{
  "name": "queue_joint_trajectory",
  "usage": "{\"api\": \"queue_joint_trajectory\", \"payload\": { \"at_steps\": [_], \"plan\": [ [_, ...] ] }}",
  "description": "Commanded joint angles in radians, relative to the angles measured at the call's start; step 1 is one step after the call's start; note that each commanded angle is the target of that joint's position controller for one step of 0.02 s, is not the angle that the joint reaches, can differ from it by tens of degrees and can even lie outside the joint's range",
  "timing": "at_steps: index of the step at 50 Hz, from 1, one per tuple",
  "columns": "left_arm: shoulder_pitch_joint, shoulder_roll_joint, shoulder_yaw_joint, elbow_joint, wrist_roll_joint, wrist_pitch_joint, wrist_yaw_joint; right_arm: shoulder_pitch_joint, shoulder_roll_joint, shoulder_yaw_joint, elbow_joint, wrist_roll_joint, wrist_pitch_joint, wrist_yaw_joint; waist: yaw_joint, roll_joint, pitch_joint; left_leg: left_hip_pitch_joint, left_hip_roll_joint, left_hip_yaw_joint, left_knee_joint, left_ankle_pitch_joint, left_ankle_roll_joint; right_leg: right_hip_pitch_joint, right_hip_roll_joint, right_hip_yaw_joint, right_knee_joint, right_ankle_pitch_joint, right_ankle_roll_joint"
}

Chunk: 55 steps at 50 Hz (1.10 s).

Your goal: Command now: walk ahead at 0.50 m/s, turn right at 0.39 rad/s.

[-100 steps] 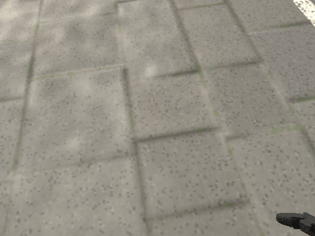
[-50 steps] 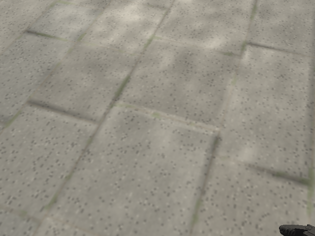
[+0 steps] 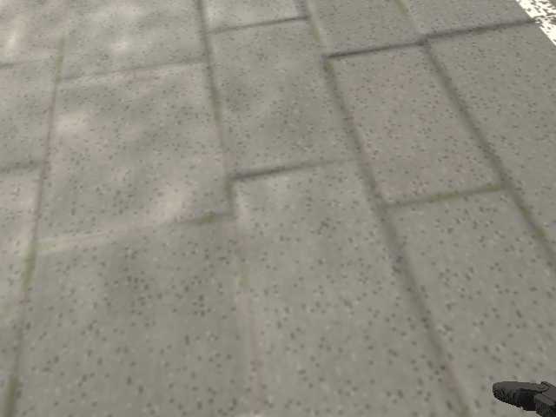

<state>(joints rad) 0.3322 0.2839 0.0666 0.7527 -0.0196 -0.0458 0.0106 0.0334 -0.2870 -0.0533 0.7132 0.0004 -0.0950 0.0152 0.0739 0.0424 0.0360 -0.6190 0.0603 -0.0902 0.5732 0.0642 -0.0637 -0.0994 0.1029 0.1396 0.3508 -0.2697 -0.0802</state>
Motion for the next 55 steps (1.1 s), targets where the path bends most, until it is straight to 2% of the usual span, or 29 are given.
{"api": "queue_joint_trajectory", "payload": {
  "at_steps": [1,4,5,6,7,8,9,10,11,12,14,17,20,25,27,29,30,31,32,33,34,36,39,45,49,51,53,54,55],
  "plan": [
    [0.047,0.15,0.039,-0.027,-0.001,-0.007,0.008,-0.094,-0.086,-0.017,-0.082,0.005,-0.028,0.017,0.01,-0.136,-0.015,0.102,-0.03,0.027,-0.068,0.027,0.025,-0.028,-0.257,0.171,-0.052,0.186,-0.127],
    [0.034,0.161,0.043,-0.016,0.009,0.001,0.009,-0.022,-0.116,-0.027,-0.064,0.006,-0.035,0.021,-0.03,-0.174,-0.015,0.141,-0.036,0.064,-0.092,-0.098,0.088,0.069,-0.302,0.178,0.022,0.366,-0.104],
    [0.022,0.15,0.038,-0.018,0.01,0.003,0.007,0.064,-0.139,-0.04,-0.037,0.001,-0.036,0.016,-0.075,-0.163,-0.06,0.252,-0.063,0.095,-0.122,-0.106,0.121,0.083,-0.263,0.138,0.125,0.54,-0.084],
    [0.023,0.123,0.024,-0.028,0.019,0.005,0.007,0.197,-0.174,-0.053,-0.009,-0.008,-0.038,0.013,-0.132,-0.124,-0.182,0.468,-0.002,0.03,-0.086,-0.07,0.175,0.026,-0.212,0.083,0.329,0.565,-0.057],
    [0.133,0.072,0.006,-0.04,0.018,-0.006,0.007,0.321,-0.257,-0.073,0.008,-0.018,-0.036,0.016,-0.122,0.079,-0.343,0.834,0.189,-0.322,-0.086,-0.138,0.326,-0.273,-0.085,-0.002,0.673,0.302,0.017],
    [0.16,0.066,-0.003,-0.039,0.011,-0.019,0.004,0.378,-0.235,-0.071,0.046,0.011,-0.025,0.03,-0.127,0.283,-0.363,0.957,0.295,-0.688,-0.269,-0.39,0.412,-0.53,-0.005,-0.029,0.891,-0.26,0.064],
    [0.06,0.145,0.012,-0.06,-0.001,-0.031,-0.001,0.329,-0.166,-0.048,0.032,0.033,-0.022,0.032,-0.144,0.156,-0.225,0.878,0.28,-0.681,-0.307,-0.555,0.37,-0.647,-0.073,0.016,0.957,-0.24,0.051],
    [-0.052,0.153,0.012,-0.085,-0.004,-0.042,-0.004,0.272,-0.137,-0.038,0.014,0.021,-0.012,0.028,-0.149,0.056,-0.121,0.75,0.236,-0.549,-0.315,-0.515,0.334,-0.655,-0.111,-0.007,0.935,-0.163,0.044],
    [-0.115,0.139,0.01,-0.104,0.011,-0.053,-0.006,0.24,-0.129,-0.033,0.009,0.007,-0.006,0.027,-0.134,-0.003,-0.042,0.633,0.196,-0.458,-0.333,-0.403,0.327,-0.653,-0.136,-0.028,0.87,-0.113,0.044],
    [-0.12,0.133,0.014,-0.107,0.028,-0.058,-0.006,0.224,-0.112,-0.027,0.005,0.002,-0.006,0.022,-0.109,-0.003,-0.036,0.579,0.163,-0.399,-0.342,-0.299,0.315,-0.609,-0.167,-0.025,0.788,-0.065,0.048],
    [-0.1,0.104,0.012,-0.108,0.037,-0.059,-0.008,0.225,-0.105,-0.022,0.004,0.004,-0.002,0.013,-0.082,0.043,-0.056,0.535,0.112,-0.326,-0.361,-0.164,0.313,-0.538,-0.174,-0.043,0.681,-0.036,0.07],
    [-0.159,0.069,-0.001,-0.129,0.036,-0.052,-0.005,0.254,-0.144,-0.036,0.015,0.017,0.004,-0.007,-0.087,0.044,-0.047,0.473,0.095,-0.255,-0.377,-0.057,0.326,-0.515,-0.158,-0.077,0.503,0.018,0.115],
    [-0.267,0.046,-0.012,-0.151,0.03,-0.057,-0.011,0.291,-0.166,-0.045,0.027,0.023,0.018,-0.023,-0.123,0.039,-0.03,0.41,0.057,-0.205,-0.373,-0.066,0.29,-0.441,-0.127,-0.08,0.306,0.216,0.137],
    [-0.378,0.07,-0.004,-0.179,0.012,-0.073,-0.026,0.371,-0.158,-0.046,0.048,0.032,0.043,-0.035,-0.151,0.048,-0.027,0.437,0.068,-0.272,-0.3,-0.136,0.259,-0.342,-0.082,-0.057,0.146,0.295,0.134],
    [-0.36,0.094,0.007,-0.178,0.008,-0.081,-0.027,0.363,-0.163,-0.05,0.044,0.03,0.05,-0.038,-0.126,0.07,-0.028,0.467,0.083,-0.323,-0.25,-0.14,0.242,-0.29,-0.084,-0.05,0.111,0.235,0.112],
    [-0.228,0.131,0.029,-0.143,0.014,-0.087,-0.018,0.335,-0.135,-0.043,0.029,0.026,0.053,-0.037,-0.049,0.072,-0.086,0.433,0.034,-0.307,-0.123,-0.081,0.202,-0.083,-0.107,-0.06,0.05,0.218,0.062],
    [-0.085,0.179,0.044,-0.127,0.029,-0.089,-0.009,0.315,-0.087,-0.025,0.008,0.014,0.048,-0.032,0.021,0.009,-0.206,0.334,-0.016,-0.243,0.105,-0.141,0.169,0.147,-0.241,0.052,0.08,0.179,0.0],
    [0.03,0.263,0.067,-0.1,0.039,-0.072,-0.005,0.433,-0.013,-0.002,-0.016,0.028,0.038,-0.032,0.002,-0.251,-0.359,0.027,-0.152,-0.091,0.423,-0.479,0.101,0.482,-0.468,0.42,0.046,0.022,-0.151],
    [0.045,0.206,0.057,-0.084,0.02,-0.063,-0.014,0.446,-0.079,-0.009,-0.019,0.039,0.035,-0.034,-0.001,-0.32,-0.332,-0.137,-0.096,-0.073,0.599,-0.658,0.088,0.468,-0.537,0.63,-0.029,-0.181,-0.185],
    [-0.005,0.137,0.037,-0.093,0.016,-0.06,-0.014,0.372,-0.148,-0.029,-0.016,0.04,0.039,-0.033,0.01,-0.205,-0.188,-0.182,-0.05,-0.083,0.666,-0.576,0.083,0.344,-0.49,0.51,-0.054,-0.213,-0.146],
    [-0.054,0.11,0.027,-0.095,0.021,-0.056,-0.013,0.314,-0.15,-0.033,-0.024,0.032,0.045,-0.033,-0.002,-0.14,-0.106,-0.165,-0.019,-0.051,0.669,-0.5,0.074,0.229,-0.445,0.368,-0.069,-0.106,-0.117],
    [-0.115,0.069,0.013,-0.08,0.031,-0.056,-0.015,0.272,-0.123,-0.038,-0.041,0.022,0.054,-0.025,-0.044,-0.147,-0.025,-0.114,0.032,-0.038,0.605,-0.412,0.067,0.068,-0.374,0.193,-0.122,0.068,-0.095],
    [-0.128,0.086,0.022,-0.057,0.025,-0.068,-0.017,0.253,-0.069,-0.027,-0.064,0.027,0.069,-0.013,-0.063,-0.152,-0.008,-0.083,0.058,-0.009,0.545,-0.348,0.053,-0.011,-0.353,0.052,-0.187,0.19,-0.108],
    [-0.111,0.15,0.039,-0.014,0.02,-0.063,-0.01,0.113,-0.046,-0.01,-0.115,0.022,0.058,0.016,-0.03,-0.098,0.007,-0.054,0.052,0.039,0.235,-0.069,0.054,0.013,-0.334,-0.163,-0.207,0.354,-0.094],
    [-0.055,0.184,0.046,0.023,0.003,-0.045,-0.007,-0.004,-0.045,-0.006,-0.167,0.021,0.055,0.036,-0.002,-0.087,0.044,-0.019,0.024,0.087,0.083,-0.061,0.089,0.08,-0.356,-0.23,-0.172,0.438,-0.064],
    [-0.041,0.206,0.05,0.037,-0.007,-0.028,-0.003,0.0,-0.065,-0.016,-0.184,0.009,0.052,0.043,-0.026,-0.106,0.021,0.054,-0.027,0.125,0.035,-0.141,0.119,0.123,-0.363,-0.251,-0.071,0.703,-0.044],
    [-0.052,0.223,0.051,0.039,-0.016,-0.017,0.006,0.167,-0.124,-0.05,-0.145,-0.001,0.049,0.041,-0.13,-0.117,-0.09,0.303,-0.102,0.158,-0.048,-0.107,0.164,0.112,-0.33,-0.284,0.163,0.91,-0.002],
    [-0.035,0.198,0.039,0.039,-0.009,-0.02,0.007,0.277,-0.176,-0.073,-0.116,-0.003,0.054,0.026,-0.187,-0.084,-0.155,0.522,-0.098,0.127,-0.093,0.066,0.193,-0.005,-0.286,-0.31,0.352,0.811,0.042],
    [0.027,0.099,0.004,0.007,0.052,-0.031,-0.002,0.349,-0.272,-0.085,-0.107,-0.016,0.065,-0.001,-0.152,0.161,-0.291,0.872,0.162,-0.168,0.025,0.585,0.29,-0.313,-0.192,-0.319,0.715,0.042,0.102]
  ]
}}
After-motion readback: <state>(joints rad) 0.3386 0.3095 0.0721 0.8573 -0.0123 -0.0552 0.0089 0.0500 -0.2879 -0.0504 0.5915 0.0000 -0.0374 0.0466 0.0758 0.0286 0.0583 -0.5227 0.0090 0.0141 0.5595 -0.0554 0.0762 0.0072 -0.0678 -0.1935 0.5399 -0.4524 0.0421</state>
